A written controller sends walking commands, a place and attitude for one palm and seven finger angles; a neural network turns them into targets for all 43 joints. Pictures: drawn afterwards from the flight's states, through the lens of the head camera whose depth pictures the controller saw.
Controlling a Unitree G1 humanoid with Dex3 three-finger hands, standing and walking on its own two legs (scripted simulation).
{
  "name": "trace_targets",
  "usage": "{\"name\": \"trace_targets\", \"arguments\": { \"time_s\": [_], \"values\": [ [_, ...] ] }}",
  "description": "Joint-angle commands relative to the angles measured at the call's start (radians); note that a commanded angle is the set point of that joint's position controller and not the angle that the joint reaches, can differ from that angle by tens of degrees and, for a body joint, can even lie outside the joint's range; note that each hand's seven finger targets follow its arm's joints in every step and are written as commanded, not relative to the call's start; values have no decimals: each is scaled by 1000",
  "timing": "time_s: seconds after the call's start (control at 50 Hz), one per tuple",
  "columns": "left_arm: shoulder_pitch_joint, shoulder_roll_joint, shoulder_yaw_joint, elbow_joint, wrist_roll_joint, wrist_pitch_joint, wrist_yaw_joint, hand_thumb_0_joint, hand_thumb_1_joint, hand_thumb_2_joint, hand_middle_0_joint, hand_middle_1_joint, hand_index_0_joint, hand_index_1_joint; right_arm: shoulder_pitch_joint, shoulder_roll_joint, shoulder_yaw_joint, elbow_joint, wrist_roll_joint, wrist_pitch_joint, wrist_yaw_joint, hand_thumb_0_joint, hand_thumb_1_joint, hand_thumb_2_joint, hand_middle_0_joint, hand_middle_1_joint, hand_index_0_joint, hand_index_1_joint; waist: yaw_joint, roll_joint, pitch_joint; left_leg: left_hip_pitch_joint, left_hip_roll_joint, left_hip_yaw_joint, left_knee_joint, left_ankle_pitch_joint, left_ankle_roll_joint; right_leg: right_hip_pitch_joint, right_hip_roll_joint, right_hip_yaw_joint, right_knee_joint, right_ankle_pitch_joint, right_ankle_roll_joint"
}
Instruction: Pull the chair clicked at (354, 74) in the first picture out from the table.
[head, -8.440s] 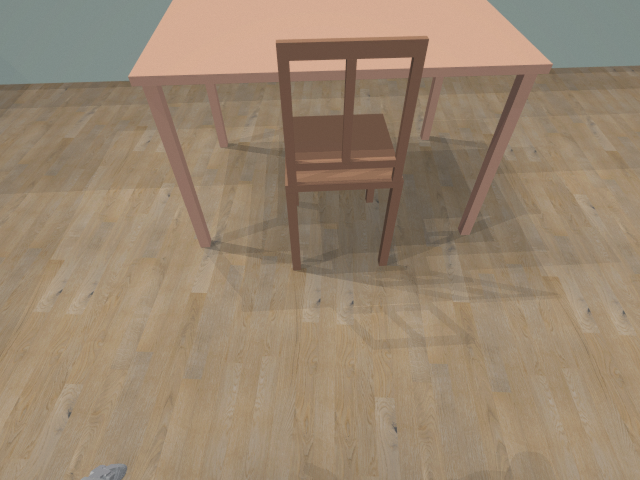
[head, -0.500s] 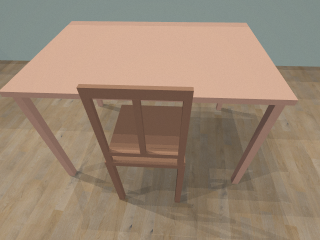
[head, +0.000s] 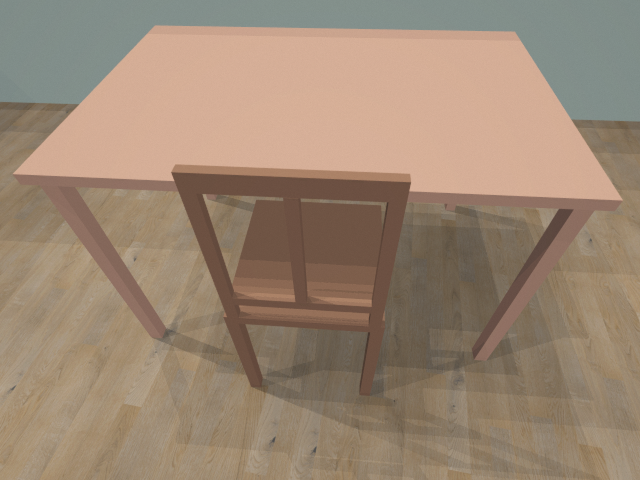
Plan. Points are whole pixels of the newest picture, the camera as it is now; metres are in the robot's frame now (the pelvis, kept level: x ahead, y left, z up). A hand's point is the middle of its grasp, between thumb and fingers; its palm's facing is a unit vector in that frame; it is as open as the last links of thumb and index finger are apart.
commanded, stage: come to a stop and stand still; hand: left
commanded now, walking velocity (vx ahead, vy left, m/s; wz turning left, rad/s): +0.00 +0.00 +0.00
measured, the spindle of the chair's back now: (297, 254) +0.51 +0.08 -0.09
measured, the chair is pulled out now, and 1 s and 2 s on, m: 0.00 0.00 0.00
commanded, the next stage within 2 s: look again from close up in 0.76 s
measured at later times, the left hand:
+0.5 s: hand out of the picture +0.05 +0.16 -0.17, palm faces +0.02 -0.97 -0.22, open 7.3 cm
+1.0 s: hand out of the picture +0.04 +0.14 -0.17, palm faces +0.03 -0.98 -0.20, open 7.3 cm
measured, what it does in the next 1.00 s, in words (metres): shifts its weight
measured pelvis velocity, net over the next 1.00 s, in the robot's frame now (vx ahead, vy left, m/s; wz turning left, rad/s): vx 0.04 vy -0.03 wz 0.01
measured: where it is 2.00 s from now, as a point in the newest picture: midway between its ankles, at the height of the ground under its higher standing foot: outside the picture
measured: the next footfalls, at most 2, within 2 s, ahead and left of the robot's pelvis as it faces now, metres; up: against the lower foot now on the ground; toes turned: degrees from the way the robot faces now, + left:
none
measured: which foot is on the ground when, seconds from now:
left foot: down 0.00-1.00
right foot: down 0.00-1.00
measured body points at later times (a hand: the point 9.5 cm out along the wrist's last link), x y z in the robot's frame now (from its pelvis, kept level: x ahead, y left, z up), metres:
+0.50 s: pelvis +0.04 -0.02 +0.00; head +0.05 -0.03 +0.45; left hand +0.05 +0.21 -0.15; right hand +0.05 -0.25 -0.16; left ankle -0.01 +0.07 -0.74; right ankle +0.05 -0.15 -0.74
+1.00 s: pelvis +0.04 -0.03 +0.00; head +0.06 -0.03 +0.45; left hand +0.04 +0.19 -0.15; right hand +0.03 -0.25 -0.16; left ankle -0.01 +0.07 -0.74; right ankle +0.05 -0.15 -0.74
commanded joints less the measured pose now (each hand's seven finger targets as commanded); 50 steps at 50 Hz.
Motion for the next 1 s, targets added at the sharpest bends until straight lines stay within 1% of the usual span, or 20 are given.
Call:
{"name": "trace_targets", "arguments": {
  "time_s": [0.0,0.08,0.14,0.22,0.28,0.32,0.36,0.4,0.44,0.48,0.52,0.54,0.56,0.64,0.68,0.76,0.82,0.86,0.9,0.98],
  "values": [
    [36,102,19,-25,2,-29,6,0,900,900,-200,-300,-200,-300,26,-93,-21,-27,-2,-33,-7,0,-900,-900,200,300,200,300,4,-14,27,-87,168,-181,-162,-47,-25,57,-33,36,-43,28,-70],
    [27,99,18,-11,-1,-30,9,0,900,900,-200,-300,-200,-300,32,-82,-17,-5,0,-38,-12,0,-900,-900,200,300,200,300,0,-25,15,-46,167,-156,-128,80,-30,65,-38,40,-41,84,-67],
    [24,101,18,-4,-2,-31,10,0,900,900,-200,-300,-200,-300,25,-75,-16,6,1,-38,-15,0,-900,-900,200,300,200,300,2,-22,23,-32,167,-148,-116,116,-31,64,-39,40,-45,101,-65],
    [17,103,19,1,-4,-33,11,0,900,900,-200,-300,-200,-300,27,-76,-17,17,0,-41,-18,0,-900,-900,200,300,200,300,-2,-23,-16,12,168,-135,-94,197,-35,84,-42,44,-34,166,-67],
    [9,108,19,2,-4,-35,13,0,900,900,-200,-300,-200,-300,19,-76,-18,25,-1,-40,-20,0,-900,-900,200,300,200,300,-3,-25,-11,31,170,-127,-83,243,-39,85,-45,46,-30,214,-69],
    [5,107,20,3,-4,-34,13,0,900,900,-200,-300,-200,-300,18,-77,-18,28,-1,-40,-20,0,-900,-900,200,300,200,300,-3,-32,-13,34,172,-127,-87,241,-40,89,-43,46,-30,208,-68],
    [-2,111,21,1,-4,-33,13,0,900,900,-200,-300,-200,-300,9,-73,-19,31,-1,-38,-21,0,-900,-900,200,300,200,300,-1,-23,8,27,171,-125,-93,235,-40,84,-43,49,-35,205,-70],
    [-3,116,20,0,-5,-33,13,0,900,900,-200,-300,-200,-300,8,-77,-18,33,-2,-38,-20,0,-900,-900,200,300,200,300,-2,-26,-4,34,170,-125,-93,221,-42,93,-44,52,-38,207,-71],
    [-5,120,21,-3,-4,-33,13,0,900,900,-200,-300,-200,-300,1,-72,-20,34,-2,-36,-19,0,-900,-900,200,300,200,300,1,-35,11,28,169,-125,-96,199,-42,91,-44,54,-49,202,-73],
    [-6,122,21,-3,-4,-35,13,0,900,900,-200,-300,-200,-300,2,-75,-21,35,-2,-36,-18,0,-900,-900,200,300,200,300,-1,-43,0,32,165,-122,-90,186,-44,100,-50,59,-54,222,-74],
    [-9,124,22,-5,-5,-36,13,0,900,900,-200,-300,-200,-300,6,-75,-21,37,-2,-36,-18,0,-900,-900,200,300,200,300,-1,-39,-8,37,166,-121,-93,180,-46,107,-50,60,-58,222,-75],
    [-12,127,21,-7,-5,-35,13,0,900,900,-200,-300,-200,-300,4,-72,-20,38,-1,-34,-18,0,-900,-900,200,300,200,300,-1,-43,6,27,167,-123,-100,159,-46,103,-47,58,-65,200,-75],
    [-12,125,21,-7,-5,-35,12,0,900,900,-200,-300,-200,-300,2,-73,-20,39,-2,-34,-17,0,-900,-900,200,300,200,300,0,-29,17,19,165,-123,-102,151,-47,98,-49,59,-69,189,-75],
    [-10,124,22,-9,-6,-35,12,0,900,900,-200,-300,-200,-300,5,-66,-18,46,-2,-33,-18,0,-900,-900,200,300,200,300,3,-25,19,18,167,-123,-109,141,-47,104,-44,57,-79,172,-77],
    [-6,125,22,-10,-6,-37,12,0,900,900,-200,-300,-200,-300,10,-69,-18,46,-2,-35,-17,0,-900,-900,200,300,200,300,2,-25,-2,27,165,-124,-103,152,-48,114,-45,60,-75,188,-77],
    [-4,121,21,-8,-6,-38,12,0,900,900,-200,-300,-200,-300,19,-65,-18,51,-1,-35,-18,0,-900,-900,200,300,200,300,2,-41,8,17,165,-124,-106,146,-49,118,-47,58,-83,190,-78],
    [3,121,20,-5,-7,-40,13,0,900,900,-200,-300,-200,-300,24,-62,-17,57,-1,-38,-18,0,-900,-900,200,300,200,300,2,-23,-11,34,165,-126,-104,167,-49,127,-48,54,-80,201,-79],
    [2,119,20,-3,-6,-38,13,0,900,900,-200,-300,-200,-300,23,-59,-17,59,0,-35,-18,0,-900,-900,200,300,200,300,2,-21,18,19,166,-124,-108,147,-50,116,-46,53,-88,181,-78],
    [8,118,19,-1,-7,-38,13,0,900,900,-200,-300,-200,-300,29,-59,-16,61,-1,-35,-19,0,-900,-900,200,300,200,300,2,-12,13,27,168,-125,-108,156,-50,115,-44,50,-85,180,-79],
    [12,112,18,4,-5,-38,14,0,900,900,-200,-300,-200,-300,33,-52,-17,66,0,-34,-19,0,-900,-900,200,300,200,300,1,-30,29,20,167,-124,-113,129,-49,105,-43,52,-94,154,-77]
  ]
}}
